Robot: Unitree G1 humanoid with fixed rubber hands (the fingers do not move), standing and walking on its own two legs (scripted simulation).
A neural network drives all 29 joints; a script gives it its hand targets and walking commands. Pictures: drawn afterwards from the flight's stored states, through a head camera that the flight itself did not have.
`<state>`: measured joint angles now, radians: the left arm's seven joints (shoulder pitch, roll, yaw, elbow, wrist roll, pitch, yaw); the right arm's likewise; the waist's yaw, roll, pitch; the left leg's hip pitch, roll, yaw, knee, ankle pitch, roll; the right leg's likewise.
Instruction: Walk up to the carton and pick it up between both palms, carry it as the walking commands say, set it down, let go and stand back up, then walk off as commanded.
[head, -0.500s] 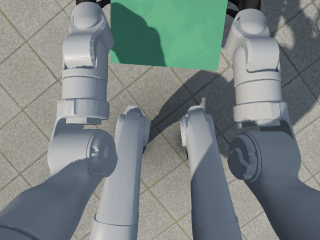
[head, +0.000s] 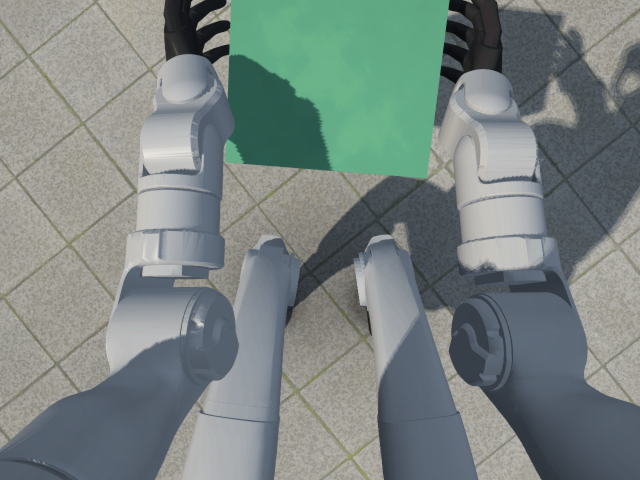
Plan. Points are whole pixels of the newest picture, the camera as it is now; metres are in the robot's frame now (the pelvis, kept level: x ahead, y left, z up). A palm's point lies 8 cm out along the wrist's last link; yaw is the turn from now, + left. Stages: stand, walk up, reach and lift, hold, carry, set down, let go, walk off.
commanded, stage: reach and lift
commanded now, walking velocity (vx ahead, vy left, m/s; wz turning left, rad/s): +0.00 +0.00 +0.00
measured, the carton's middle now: (328, 78) +0.52 +0.00 -0.14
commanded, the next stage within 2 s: none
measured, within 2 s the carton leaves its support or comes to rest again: neither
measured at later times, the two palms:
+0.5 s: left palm (151, 44) +0.48 +0.14 +0.03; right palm (513, 58) +0.47 -0.14 +0.02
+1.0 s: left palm out of the picture +0.46 +0.14 +0.13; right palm out of the picture +0.46 -0.14 +0.13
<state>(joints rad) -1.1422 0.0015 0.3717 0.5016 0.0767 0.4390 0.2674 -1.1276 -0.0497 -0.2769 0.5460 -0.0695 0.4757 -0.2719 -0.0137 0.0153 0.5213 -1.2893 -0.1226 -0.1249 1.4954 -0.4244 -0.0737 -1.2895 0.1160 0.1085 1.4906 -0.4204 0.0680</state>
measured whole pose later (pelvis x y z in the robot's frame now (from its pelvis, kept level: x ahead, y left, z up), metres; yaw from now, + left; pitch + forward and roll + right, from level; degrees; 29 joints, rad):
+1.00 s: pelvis +0.11 +0.00 +0.15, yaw +0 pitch +15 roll +0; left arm -0.51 -0.19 0.44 0.60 0.30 0.35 0.10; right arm -0.53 0.15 -0.35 0.66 -0.28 0.39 -0.17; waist -0.01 0.00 -0.12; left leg -0.76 -0.07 -0.15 0.82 -0.32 -0.03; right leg -0.75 0.07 0.14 0.80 -0.30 0.03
